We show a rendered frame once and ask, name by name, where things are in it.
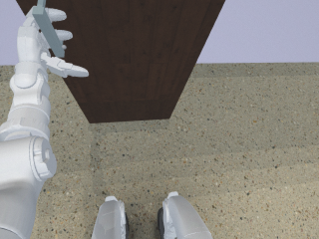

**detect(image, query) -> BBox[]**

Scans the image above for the robot left hand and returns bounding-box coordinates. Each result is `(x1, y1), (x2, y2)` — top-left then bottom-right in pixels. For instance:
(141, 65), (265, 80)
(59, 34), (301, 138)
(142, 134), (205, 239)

(17, 5), (89, 78)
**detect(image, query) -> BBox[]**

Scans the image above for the robot left thigh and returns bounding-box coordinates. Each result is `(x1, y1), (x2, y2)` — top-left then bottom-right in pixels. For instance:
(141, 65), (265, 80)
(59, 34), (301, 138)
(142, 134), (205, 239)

(91, 199), (126, 239)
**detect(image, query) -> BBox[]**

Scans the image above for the right robot shin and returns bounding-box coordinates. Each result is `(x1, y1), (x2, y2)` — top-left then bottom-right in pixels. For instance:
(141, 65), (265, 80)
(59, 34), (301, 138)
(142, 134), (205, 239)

(162, 191), (178, 239)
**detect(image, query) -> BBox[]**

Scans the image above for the handle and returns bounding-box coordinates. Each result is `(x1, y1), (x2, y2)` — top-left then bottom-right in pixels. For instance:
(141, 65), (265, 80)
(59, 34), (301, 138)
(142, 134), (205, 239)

(32, 0), (65, 58)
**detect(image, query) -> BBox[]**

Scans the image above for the robot left upper arm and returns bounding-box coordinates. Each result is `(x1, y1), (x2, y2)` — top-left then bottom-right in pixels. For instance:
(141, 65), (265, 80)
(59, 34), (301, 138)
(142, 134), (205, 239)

(0, 135), (57, 239)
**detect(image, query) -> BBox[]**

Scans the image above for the cupboard door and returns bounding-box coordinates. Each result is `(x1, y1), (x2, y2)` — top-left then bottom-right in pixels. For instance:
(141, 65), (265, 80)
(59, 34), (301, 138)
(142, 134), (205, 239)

(22, 0), (221, 103)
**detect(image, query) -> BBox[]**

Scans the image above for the robot left forearm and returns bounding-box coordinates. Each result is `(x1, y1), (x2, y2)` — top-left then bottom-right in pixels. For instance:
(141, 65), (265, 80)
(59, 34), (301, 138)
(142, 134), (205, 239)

(0, 61), (51, 142)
